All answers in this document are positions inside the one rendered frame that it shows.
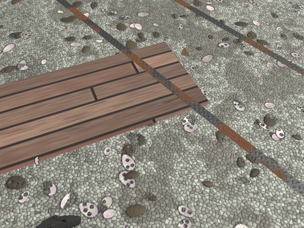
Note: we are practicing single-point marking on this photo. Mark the robot left hand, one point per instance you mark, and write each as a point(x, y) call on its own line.
point(54, 221)

